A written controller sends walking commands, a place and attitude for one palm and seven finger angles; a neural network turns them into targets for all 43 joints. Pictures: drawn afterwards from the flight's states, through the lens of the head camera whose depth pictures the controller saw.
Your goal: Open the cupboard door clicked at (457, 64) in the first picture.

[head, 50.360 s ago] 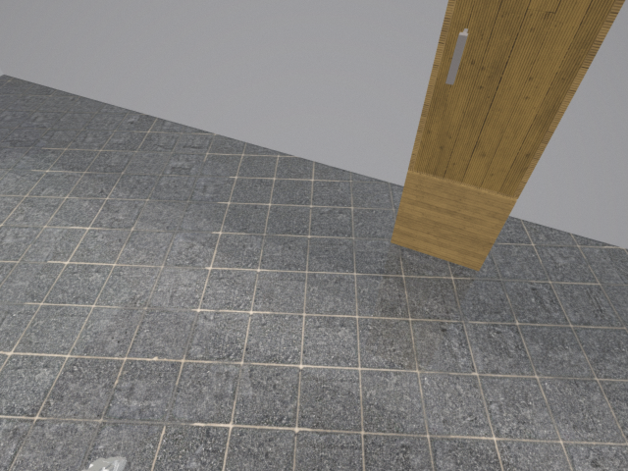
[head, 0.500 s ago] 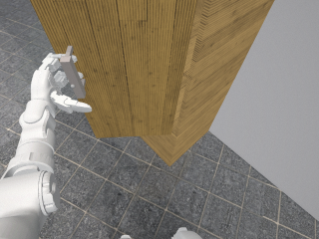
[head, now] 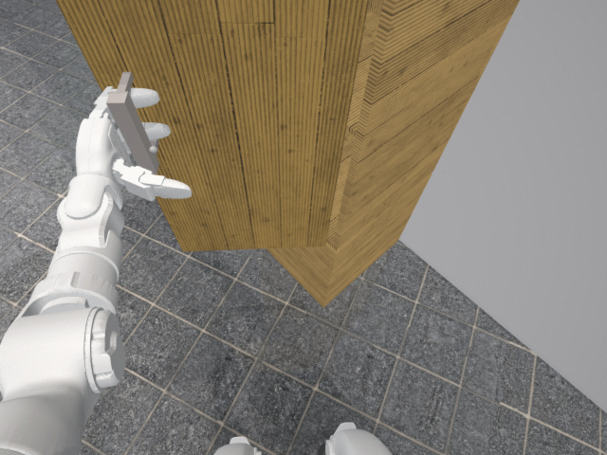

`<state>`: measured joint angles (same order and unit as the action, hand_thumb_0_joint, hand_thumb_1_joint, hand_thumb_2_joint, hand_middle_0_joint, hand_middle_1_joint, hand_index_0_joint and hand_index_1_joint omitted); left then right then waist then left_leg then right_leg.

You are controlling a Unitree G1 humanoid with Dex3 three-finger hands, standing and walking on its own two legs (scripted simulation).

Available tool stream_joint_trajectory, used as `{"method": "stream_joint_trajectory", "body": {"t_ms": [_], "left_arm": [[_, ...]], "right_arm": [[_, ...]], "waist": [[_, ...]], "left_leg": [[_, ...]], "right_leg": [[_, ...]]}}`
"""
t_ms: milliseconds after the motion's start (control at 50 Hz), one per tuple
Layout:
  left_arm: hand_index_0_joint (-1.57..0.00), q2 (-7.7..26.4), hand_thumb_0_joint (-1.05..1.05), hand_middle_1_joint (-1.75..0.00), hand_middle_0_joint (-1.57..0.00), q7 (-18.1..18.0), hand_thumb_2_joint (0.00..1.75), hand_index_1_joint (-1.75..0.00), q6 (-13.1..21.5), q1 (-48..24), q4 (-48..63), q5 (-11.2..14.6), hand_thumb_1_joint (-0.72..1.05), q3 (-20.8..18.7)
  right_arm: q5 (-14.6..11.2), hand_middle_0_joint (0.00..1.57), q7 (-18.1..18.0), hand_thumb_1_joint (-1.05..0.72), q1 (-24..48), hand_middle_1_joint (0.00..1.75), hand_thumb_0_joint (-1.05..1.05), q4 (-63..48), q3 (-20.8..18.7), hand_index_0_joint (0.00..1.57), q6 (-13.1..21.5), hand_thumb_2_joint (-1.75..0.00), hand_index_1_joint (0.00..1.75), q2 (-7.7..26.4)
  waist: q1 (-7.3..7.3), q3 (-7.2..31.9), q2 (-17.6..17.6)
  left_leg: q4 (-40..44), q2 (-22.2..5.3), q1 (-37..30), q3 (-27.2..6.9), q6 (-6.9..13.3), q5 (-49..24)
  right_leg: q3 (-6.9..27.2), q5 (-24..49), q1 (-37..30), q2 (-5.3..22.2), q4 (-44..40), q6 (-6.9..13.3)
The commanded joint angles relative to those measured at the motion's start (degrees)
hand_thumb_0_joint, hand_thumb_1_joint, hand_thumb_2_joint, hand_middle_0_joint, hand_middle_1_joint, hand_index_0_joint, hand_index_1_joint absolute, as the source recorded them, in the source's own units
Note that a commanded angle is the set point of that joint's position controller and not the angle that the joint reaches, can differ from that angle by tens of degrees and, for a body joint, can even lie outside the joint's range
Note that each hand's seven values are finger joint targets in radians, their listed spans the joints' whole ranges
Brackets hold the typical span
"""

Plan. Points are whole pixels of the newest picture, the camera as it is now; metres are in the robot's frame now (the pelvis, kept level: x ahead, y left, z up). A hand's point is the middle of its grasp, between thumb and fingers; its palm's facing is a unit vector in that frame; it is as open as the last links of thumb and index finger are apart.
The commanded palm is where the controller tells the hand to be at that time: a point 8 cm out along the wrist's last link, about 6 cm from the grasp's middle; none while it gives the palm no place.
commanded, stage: slide the fingers in behind the handle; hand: left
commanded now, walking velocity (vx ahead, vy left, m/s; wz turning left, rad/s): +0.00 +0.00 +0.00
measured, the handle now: (138, 125) +0.53 +0.20 +0.10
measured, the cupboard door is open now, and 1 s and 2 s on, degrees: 51 51 91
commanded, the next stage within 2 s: close the thumb around the handle in 0.28 s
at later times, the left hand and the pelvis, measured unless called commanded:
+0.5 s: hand (153, 149) +0.49 +0.17 +0.11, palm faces +0.00 -1.00 -0.01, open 13.7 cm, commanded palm +0.46 +0.23 +0.10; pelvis +0.01 +0.01 +0.00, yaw +0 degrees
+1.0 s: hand (148, 150) +0.49 +0.18 +0.11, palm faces +0.00 -1.00 +0.00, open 5.7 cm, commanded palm +0.46 +0.23 +0.10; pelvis +0.01 +0.01 +0.00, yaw -1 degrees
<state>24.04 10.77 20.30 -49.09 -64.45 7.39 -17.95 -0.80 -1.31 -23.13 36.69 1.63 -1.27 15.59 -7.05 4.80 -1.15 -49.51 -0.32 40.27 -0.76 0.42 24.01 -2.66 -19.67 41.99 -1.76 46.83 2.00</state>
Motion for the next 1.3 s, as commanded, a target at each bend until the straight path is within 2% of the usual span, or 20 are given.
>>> {"method": "stream_joint_trajectory", "body": {"t_ms": [0,160,200,240,300,360,460,500,520,560,640,860,980,1020,1100,1120,1160,1180,1240,1280], "left_arm": [[-0.30,11.31,0.00,-1.20,-0.30,1.07,0.30,-1.20,3.58,-27.44,12.45,0.20,-0.50,-0.39],[-0.30,12.66,0.00,-1.20,-0.30,1.21,0.30,-1.20,4.12,-23.96,14.21,0.82,-0.50,-2.16],[-0.30,10.16,0.00,-1.20,-0.30,1.31,0.30,-1.20,3.97,-23.90,14.55,0.76,-0.50,-0.09],[-0.30,11.80,0.00,-1.20,-0.30,1.02,0.30,-1.20,3.78,-24.68,13.56,0.69,-0.50,-1.17],[-0.30,10.73,0.00,-1.20,-0.30,1.07,0.30,-1.20,3.81,-24.38,14.21,0.33,-0.50,-0.42],[-0.30,9.92,0.00,-1.20,-0.30,0.81,0.30,-1.20,3.70,-24.31,14.29,0.91,-0.50,-0.29],[-0.32,11.90,0.00,-1.23,-0.32,0.37,0.42,-1.23,3.28,-25.27,12.75,0.29,-0.22,-1.60],[-0.33,11.48,0.00,-1.24,-0.33,0.41,0.47,-1.24,3.55,-25.11,14.29,-0.01,-0.11,-1.24],[-0.33,10.83,0.00,-1.25,-0.33,0.33,0.49,-1.25,3.87,-25.48,14.94,0.30,-0.05,-0.89],[-0.34,11.51,0.00,-1.26,-0.34,0.47,0.54,-1.26,3.91,-23.03,14.75,0.81,0.06,-2.31],[-0.36,12.49,0.00,-1.28,-0.36,0.73,0.64,-1.28,3.66,-22.90,14.98,0.99,0.28,-2.78],[-0.40,11.61,0.00,-1.35,-0.40,1.08,0.90,-1.35,3.62,-22.48,15.73,1.20,0.90,-2.09],[-0.40,12.29,0.00,-1.35,-0.40,1.42,0.90,-1.35,2.97,-21.63,15.06,1.14,0.90,-2.65],[-0.40,15.07,0.00,-1.35,-0.40,1.30,0.90,-1.35,3.26,-21.00,15.09,1.44,0.90,-5.21],[-0.40,13.72,0.00,-1.35,-0.40,1.21,0.90,-1.35,2.98,-22.52,14.79,0.94,0.90,-3.44],[-0.40,12.90,0.00,-1.35,-0.40,1.15,0.90,-1.35,3.16,-23.14,14.54,0.98,0.90,-2.89],[-0.40,14.02,0.00,-1.35,-0.40,0.86,0.90,-1.35,3.28,-23.88,14.64,0.78,0.90,-3.54],[-0.40,10.68,0.00,-1.35,-0.40,0.88,0.90,-1.35,3.33,-24.13,14.80,0.98,0.90,-1.32],[-0.40,10.99,0.00,-1.35,-0.40,0.77,0.90,-1.35,3.64,-20.00,15.65,1.48,0.90,-2.49],[-0.40,9.49,0.00,-1.35,-0.40,1.16,0.90,-1.35,3.20,-16.10,16.26,1.83,0.90,-1.60]], "right_arm": [[-0.23,0.20,-0.75,-0.90,-6.10,0.30,0.00,-3.99,-3.34,0.20,1.85,-0.90,0.30,8.95],[-0.28,0.20,-0.59,-0.90,-6.02,0.30,0.00,-4.80,-3.36,0.20,1.50,-0.90,0.30,8.90],[-0.42,0.20,-0.47,-0.90,-5.58,0.30,0.00,-5.12,-3.30,0.20,1.45,-0.90,0.30,8.55],[-0.40,0.20,-0.55,-0.90,-5.79,0.30,0.00,-4.83,-3.20,0.20,1.34,-0.90,0.30,8.89],[-0.39,0.20,-0.57,-0.90,-5.68,0.30,0.00,-4.98,-3.39,0.20,1.31,-0.90,0.30,8.71],[-0.30,0.20,-0.53,-0.90,-5.92,0.30,0.00,-4.80,-3.42,0.20,1.21,-0.90,0.30,8.76],[-0.28,0.20,-0.72,-0.90,-5.75,0.30,0.00,-4.58,-3.37,0.20,1.10,-0.90,0.30,8.93],[-0.16,0.20,-0.62,-0.90,-5.64,0.30,0.00,-5.00,-3.31,0.20,1.15,-0.90,0.30,8.80],[-0.14,0.20,-0.63,-0.90,-5.88,0.30,0.00,-5.01,-3.39,0.20,1.17,-0.90,0.30,8.70],[-0.05,0.20,-0.43,-0.90,-5.94,0.30,0.00,-4.91,-3.49,0.20,1.08,-0.90,0.30,8.76],[-0.24,0.20,-0.58,-0.90,-5.52,0.30,0.00,-5.34,-3.43,0.20,0.79,-0.90,0.30,8.85],[-0.26,0.20,-0.72,-0.90,-5.38,0.30,0.00,-5.16,-3.43,0.20,0.72,-0.90,0.30,8.69],[-0.26,0.20,-0.79,-0.90,-5.30,0.30,0.00,-5.36,-3.40,0.20,0.61,-0.90,0.30,8.73],[-0.24,0.20,-1.07,-0.90,-5.59,0.30,0.00,-5.50,-3.49,0.20,0.59,-0.90,0.30,9.03],[-0.33,0.20,-1.07,-0.90,-4.87,0.30,0.00,-5.86,-3.03,0.20,0.66,-0.90,0.30,8.73],[-0.29,0.20,-1.09,-0.90,-5.20,0.30,0.00,-5.87,-3.15,0.20,0.70,-0.90,0.30,8.67],[-0.23,0.20,-1.13,-0.90,-5.11,0.30,0.00,-5.59,-3.20,0.20,0.85,-0.90,0.30,8.93],[-0.16,0.20,-0.96,-0.90,-5.06,0.30,0.00,-5.66,-3.20,0.20,1.02,-0.90,0.30,8.53],[-0.12,0.20,-0.58,-0.90,-5.21,0.30,0.00,-5.94,-3.49,0.20,1.26,-0.90,0.30,8.79],[-0.31,0.20,-0.38,-0.90,-4.44,0.30,0.00,-6.76,-3.41,0.20,1.17,-0.90,0.30,8.61]], "waist": [[-1.48,23.50,-2.88],[-0.32,23.74,-2.66],[-0.75,22.36,-2.46],[-0.90,20.99,-2.50],[-0.66,22.28,-4.26],[-1.06,23.21,-2.46],[-1.18,21.32,-1.14],[-0.45,23.35,-4.02],[-0.90,24.07,-3.46],[0.23,25.26,-3.63],[-0.06,23.69,-1.27],[-0.15,23.63,-3.47],[-0.06,22.06,-2.50],[0.55,22.59,-0.43],[0.12,21.29,-3.17],[-0.41,21.21,-1.85],[-0.38,21.78,-2.91],[-0.58,22.08,-3.23],[0.68,24.44,-2.77],[1.38,23.17,-1.64]], "left_leg": [[5.73,0.81,-9.41,-0.21,1.56,-13.31],[5.92,0.64,-10.17,-0.18,1.44,-16.48],[6.21,0.69,-9.97,0.01,1.47,-15.74],[6.26,0.61,-9.28,-0.17,1.48,-15.25],[6.22,0.62,-11.15,-0.36,1.24,-16.39],[5.87,0.33,-12.61,-0.67,1.16,-18.82],[6.09,0.47,-10.08,-0.48,1.39,-16.14],[5.92,0.52,-11.93,-0.80,1.05,-17.94],[5.50,0.45,-13.32,-0.92,1.15,-19.99],[5.35,0.28,-14.06,-1.01,0.81,-22.12],[5.73,0.43,-11.13,-0.39,1.20,-19.95],[5.86,0.28,-12.89,-0.52,0.91,-20.37],[6.17,0.46,-10.57,0.04,1.18,-18.70],[6.11,0.46,-9.87,-0.03,1.37,-18.61],[6.63,0.54,-9.42,0.02,1.17,-16.44],[6.30,0.49,-9.74,-0.09,1.35,-16.47],[6.41,0.45,-9.71,-0.21,1.16,-15.68],[6.39,0.52,-10.80,-0.30,1.08,-16.20],[6.11,0.45,-11.52,-0.24,0.90,-17.97],[6.51,0.56,-10.07,0.27,1.05,-17.32]], "right_leg": [[3.16,15.19,-14.57,0.00,-5.74,-0.83],[2.67,18.02,-15.91,-0.23,-5.13,-0.65],[2.59,17.56,-15.48,-0.24,-5.48,-0.72],[2.56,16.89,-14.73,-0.22,-5.45,-0.66],[2.41,17.02,-14.00,-0.15,-5.21,-0.49],[2.02,18.43,-13.49,-0.32,-4.94,-0.68],[2.31,16.93,-13.82,-0.16,-5.24,-0.78],[2.12,17.43,-13.50,-0.15,-4.56,-0.43],[1.91,18.59,-13.36,-0.28,-4.45,-0.45],[1.90,20.13,-14.14,-0.39,-4.18,-0.41],[2.19,20.37,-15.88,-0.37,-4.53,-0.63],[1.96,19.53,-14.61,-0.42,-4.73,-0.51],[2.23,19.53,-15.63,-0.28,-5.13,-0.65],[2.33,19.55,-17.01,-0.35,-5.03,-0.55],[2.37,17.56,-15.62,-0.18,-5.19,-0.52],[2.25,17.30,-15.15,-0.31,-5.21,-0.57],[2.42,16.36,-14.50,-0.12,-5.23,-0.69],[2.25,16.52,-14.15,-0.26,-5.24,-0.62],[2.06,17.89,-15.37,-0.36,-4.78,-0.47],[2.18,18.31,-16.84,-0.35,-5.07,-0.40]]}}
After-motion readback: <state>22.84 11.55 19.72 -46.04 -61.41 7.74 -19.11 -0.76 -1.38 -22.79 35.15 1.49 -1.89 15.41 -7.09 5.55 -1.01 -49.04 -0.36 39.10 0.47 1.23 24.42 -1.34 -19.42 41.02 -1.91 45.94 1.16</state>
